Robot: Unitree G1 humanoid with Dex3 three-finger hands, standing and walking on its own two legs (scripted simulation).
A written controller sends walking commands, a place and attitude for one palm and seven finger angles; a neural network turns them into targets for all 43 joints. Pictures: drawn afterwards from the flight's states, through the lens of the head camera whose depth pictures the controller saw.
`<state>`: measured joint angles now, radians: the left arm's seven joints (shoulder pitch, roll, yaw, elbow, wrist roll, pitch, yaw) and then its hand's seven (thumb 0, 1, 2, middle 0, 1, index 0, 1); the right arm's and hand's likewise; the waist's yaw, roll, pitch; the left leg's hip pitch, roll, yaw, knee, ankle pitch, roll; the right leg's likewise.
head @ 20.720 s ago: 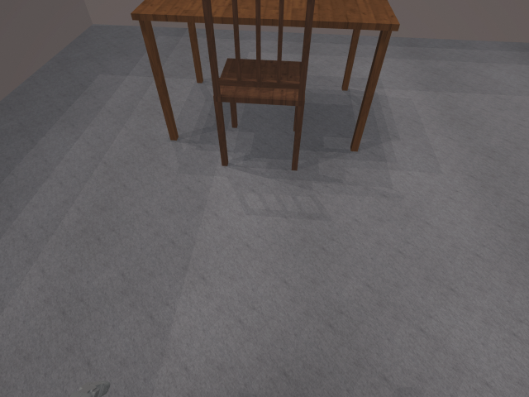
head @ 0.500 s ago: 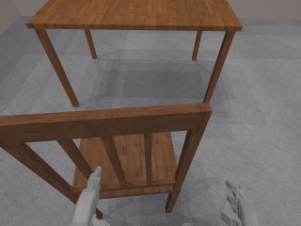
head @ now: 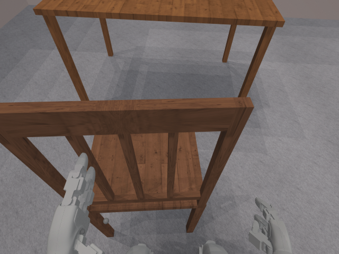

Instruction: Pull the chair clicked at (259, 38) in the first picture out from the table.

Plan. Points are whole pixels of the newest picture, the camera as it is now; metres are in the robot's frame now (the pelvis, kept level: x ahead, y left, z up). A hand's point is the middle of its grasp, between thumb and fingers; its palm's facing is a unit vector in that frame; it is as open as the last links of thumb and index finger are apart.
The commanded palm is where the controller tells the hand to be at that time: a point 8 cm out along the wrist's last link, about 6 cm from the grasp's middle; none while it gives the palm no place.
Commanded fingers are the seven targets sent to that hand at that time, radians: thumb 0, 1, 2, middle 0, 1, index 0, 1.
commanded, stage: draw the hand back to the body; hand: left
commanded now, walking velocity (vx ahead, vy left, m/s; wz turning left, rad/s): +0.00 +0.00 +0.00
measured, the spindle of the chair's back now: (134, 171) +0.31 +0.11 +0.01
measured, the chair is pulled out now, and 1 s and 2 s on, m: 0.62 0.62 0.62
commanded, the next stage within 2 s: step back with the hand held close in 1.34 s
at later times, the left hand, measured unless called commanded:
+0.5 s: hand (52, 205) +0.18 +0.20 +0.14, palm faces +0.22 -0.91 -0.35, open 15.6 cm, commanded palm +0.15 +0.25 +0.18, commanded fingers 0.00 0.10 0.51 -0.09 -0.14 -0.09 -0.14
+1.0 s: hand out of the picture +0.19 +0.26 +0.21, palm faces +0.42 -0.74 -0.53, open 7.4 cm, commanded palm +0.16 +0.29 +0.26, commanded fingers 0.00 0.90 0.90 -0.20 -0.30 -0.20 -0.30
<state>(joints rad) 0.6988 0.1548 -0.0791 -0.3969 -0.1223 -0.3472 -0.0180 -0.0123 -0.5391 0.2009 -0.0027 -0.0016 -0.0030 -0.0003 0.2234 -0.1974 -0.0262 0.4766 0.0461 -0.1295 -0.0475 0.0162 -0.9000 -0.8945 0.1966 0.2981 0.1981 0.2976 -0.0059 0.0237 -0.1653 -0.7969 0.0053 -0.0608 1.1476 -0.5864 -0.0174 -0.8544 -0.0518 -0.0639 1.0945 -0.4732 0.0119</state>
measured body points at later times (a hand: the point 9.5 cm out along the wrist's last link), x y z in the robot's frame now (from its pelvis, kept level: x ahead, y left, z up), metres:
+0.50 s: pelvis +0.02 +0.00 +0.06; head +0.02 -0.01 +0.51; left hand +0.17 +0.25 +0.16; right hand +0.21 -0.23 -0.01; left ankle -0.01 +0.13 -0.66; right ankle +0.03 -0.13 -0.66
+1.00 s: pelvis +0.03 -0.02 +0.08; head +0.03 -0.05 +0.53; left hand +0.16 +0.29 +0.24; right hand +0.24 -0.22 -0.01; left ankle -0.01 +0.13 -0.66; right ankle +0.04 -0.13 -0.66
